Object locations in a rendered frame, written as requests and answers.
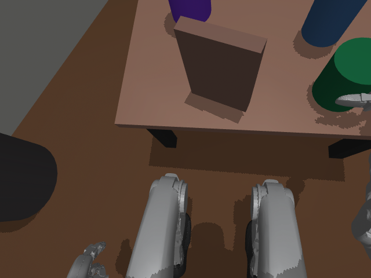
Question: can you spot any right robot hand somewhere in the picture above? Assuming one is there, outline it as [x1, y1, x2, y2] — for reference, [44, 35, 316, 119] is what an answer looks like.
[335, 92, 371, 112]

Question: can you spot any left robot foot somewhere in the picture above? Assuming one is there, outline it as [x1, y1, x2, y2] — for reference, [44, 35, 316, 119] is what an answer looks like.
[173, 213, 191, 278]

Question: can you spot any coffee table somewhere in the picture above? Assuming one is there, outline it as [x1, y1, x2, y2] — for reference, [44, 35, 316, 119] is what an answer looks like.
[114, 0, 371, 159]

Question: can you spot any right robot foot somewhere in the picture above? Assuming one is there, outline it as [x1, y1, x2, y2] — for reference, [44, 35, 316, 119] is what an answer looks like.
[245, 220, 257, 278]

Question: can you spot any left robot hand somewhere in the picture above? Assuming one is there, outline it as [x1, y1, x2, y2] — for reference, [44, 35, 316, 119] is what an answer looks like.
[67, 242, 109, 278]

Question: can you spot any right robot arm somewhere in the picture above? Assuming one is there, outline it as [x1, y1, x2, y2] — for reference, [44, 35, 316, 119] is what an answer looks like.
[351, 152, 371, 260]

